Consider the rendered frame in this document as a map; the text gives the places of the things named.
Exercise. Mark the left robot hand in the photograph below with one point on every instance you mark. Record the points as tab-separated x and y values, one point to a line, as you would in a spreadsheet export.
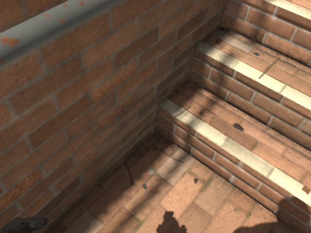
24	225

